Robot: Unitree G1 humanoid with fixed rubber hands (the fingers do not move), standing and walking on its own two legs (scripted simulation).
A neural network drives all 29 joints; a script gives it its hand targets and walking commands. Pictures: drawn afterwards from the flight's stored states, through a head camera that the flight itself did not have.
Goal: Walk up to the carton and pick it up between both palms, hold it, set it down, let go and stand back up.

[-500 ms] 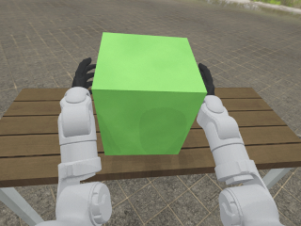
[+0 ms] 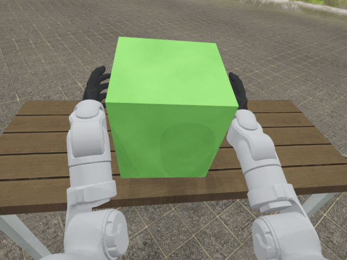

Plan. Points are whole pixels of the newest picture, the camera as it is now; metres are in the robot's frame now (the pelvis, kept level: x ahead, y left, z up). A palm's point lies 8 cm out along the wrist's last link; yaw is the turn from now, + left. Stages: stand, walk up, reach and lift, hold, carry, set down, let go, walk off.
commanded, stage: hold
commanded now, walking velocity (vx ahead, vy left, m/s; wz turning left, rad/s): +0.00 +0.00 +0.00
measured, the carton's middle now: (166, 113) +0.39 +0.02 +0.18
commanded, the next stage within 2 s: none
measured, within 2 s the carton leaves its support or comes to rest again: neither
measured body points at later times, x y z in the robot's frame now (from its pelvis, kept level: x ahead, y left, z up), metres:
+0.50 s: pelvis +0.00 +0.00 +0.00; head -0.04 +0.03 +0.45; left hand +0.38 +0.17 +0.22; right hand +0.38 -0.13 +0.21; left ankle +0.03 +0.12 -0.75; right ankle +0.02 -0.11 -0.75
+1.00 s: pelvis +0.00 +0.00 +0.00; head -0.04 +0.03 +0.45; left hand +0.38 +0.17 +0.22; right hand +0.38 -0.13 +0.21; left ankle +0.03 +0.12 -0.75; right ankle +0.02 -0.11 -0.75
